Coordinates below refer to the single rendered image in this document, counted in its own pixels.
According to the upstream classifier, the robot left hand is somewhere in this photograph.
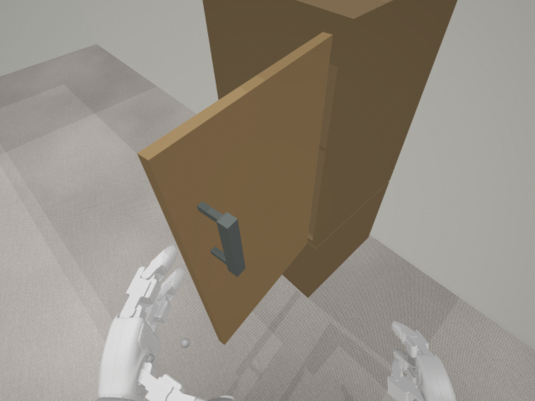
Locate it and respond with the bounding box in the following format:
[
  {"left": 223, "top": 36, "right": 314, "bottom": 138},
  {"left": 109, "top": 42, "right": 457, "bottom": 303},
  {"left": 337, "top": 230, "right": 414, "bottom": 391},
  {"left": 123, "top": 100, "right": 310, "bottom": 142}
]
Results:
[{"left": 98, "top": 245, "right": 207, "bottom": 401}]

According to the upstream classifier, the handle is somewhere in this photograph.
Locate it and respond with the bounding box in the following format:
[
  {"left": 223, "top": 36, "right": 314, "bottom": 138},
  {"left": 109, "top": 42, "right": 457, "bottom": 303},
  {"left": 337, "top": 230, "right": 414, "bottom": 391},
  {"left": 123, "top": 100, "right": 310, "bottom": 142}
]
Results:
[{"left": 197, "top": 201, "right": 246, "bottom": 277}]

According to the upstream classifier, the robot right hand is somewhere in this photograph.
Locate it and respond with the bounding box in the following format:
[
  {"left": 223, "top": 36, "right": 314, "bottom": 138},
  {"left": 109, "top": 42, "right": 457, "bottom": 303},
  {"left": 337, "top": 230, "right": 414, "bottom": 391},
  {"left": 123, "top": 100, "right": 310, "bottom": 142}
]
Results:
[{"left": 387, "top": 321, "right": 456, "bottom": 401}]

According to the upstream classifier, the cupboard door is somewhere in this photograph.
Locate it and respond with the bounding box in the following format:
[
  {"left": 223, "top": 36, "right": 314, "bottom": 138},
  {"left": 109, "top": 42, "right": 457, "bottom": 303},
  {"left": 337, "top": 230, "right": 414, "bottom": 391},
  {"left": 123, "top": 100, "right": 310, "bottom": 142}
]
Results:
[{"left": 137, "top": 32, "right": 333, "bottom": 345}]

